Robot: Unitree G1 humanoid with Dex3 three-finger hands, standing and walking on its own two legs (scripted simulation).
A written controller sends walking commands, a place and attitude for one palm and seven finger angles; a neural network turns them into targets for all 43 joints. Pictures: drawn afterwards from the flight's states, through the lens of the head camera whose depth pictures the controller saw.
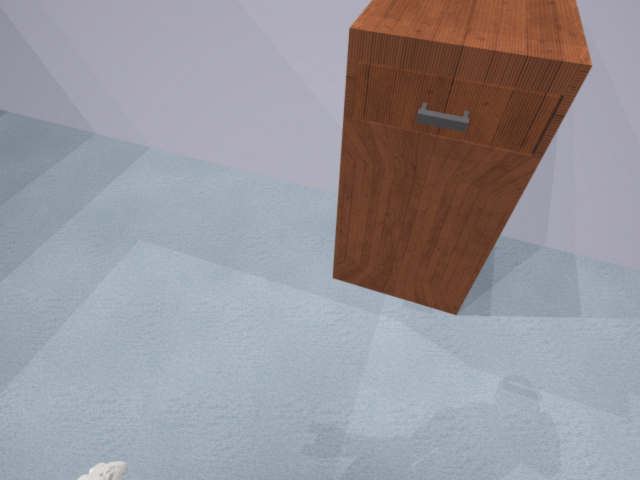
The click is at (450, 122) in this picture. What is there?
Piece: drawer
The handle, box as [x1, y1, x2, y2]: [416, 103, 468, 131]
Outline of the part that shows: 417,113 417,122 465,131 468,122 468,111 464,110 462,117 426,110 426,103 422,104 421,108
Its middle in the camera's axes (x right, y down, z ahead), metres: +0.27 -0.28 +0.87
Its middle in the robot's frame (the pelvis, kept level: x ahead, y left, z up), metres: +0.85 -0.23 +0.01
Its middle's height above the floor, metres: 0.78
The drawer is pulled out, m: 0.00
